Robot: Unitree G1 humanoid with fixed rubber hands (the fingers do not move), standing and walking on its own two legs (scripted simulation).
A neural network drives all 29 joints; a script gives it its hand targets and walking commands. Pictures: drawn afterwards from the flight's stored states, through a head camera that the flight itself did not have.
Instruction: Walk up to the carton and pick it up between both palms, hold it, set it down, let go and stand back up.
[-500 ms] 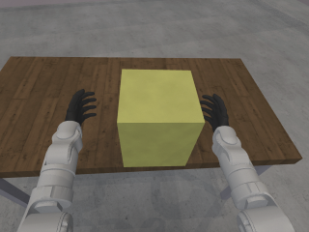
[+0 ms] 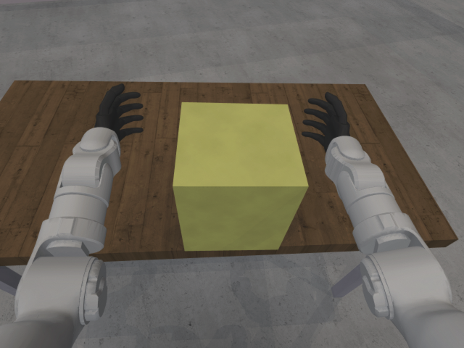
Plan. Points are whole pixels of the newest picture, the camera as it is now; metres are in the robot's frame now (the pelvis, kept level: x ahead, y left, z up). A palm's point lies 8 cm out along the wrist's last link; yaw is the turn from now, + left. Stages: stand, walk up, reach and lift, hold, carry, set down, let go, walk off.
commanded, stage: reach and lift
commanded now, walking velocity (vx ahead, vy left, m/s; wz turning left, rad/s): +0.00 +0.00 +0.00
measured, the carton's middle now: (233, 181) +0.42 +0.01 +0.00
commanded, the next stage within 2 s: none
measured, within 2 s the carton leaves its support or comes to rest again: neither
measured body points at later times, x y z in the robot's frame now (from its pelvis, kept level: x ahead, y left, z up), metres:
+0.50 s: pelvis +0.00 +0.00 +0.00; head +0.04 +0.02 +0.45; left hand +0.46 +0.23 +0.16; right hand +0.48 -0.15 +0.17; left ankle -0.01 +0.13 -0.75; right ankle +0.00 -0.11 -0.75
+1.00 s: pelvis -0.01 +0.00 -0.02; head +0.06 +0.02 +0.42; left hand +0.44 +0.23 +0.04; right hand +0.46 -0.15 +0.05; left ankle -0.01 +0.13 -0.75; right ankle +0.00 -0.11 -0.75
